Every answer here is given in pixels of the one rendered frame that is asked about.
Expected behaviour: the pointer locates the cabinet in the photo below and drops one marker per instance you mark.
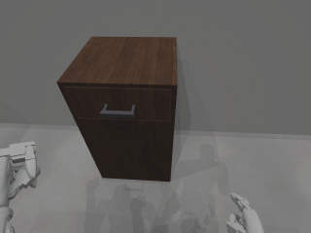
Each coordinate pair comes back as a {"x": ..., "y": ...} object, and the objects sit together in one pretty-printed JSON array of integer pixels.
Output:
[{"x": 127, "y": 149}]

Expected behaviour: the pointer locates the robot right hand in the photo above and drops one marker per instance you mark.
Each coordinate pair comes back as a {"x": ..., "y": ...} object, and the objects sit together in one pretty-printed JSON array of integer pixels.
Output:
[{"x": 249, "y": 221}]

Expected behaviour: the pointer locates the drawer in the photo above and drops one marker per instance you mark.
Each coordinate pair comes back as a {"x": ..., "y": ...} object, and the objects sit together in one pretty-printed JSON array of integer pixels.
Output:
[{"x": 150, "y": 103}]

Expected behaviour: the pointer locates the handle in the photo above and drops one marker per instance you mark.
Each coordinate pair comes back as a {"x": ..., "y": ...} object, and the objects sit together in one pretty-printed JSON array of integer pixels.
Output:
[{"x": 117, "y": 114}]

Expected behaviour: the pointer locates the robot left hand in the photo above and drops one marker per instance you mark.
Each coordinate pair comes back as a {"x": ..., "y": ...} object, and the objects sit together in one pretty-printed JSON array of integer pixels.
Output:
[{"x": 21, "y": 158}]

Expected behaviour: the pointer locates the robot left forearm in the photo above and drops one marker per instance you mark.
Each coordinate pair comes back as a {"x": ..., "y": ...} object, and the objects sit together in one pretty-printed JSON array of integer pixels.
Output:
[{"x": 6, "y": 215}]

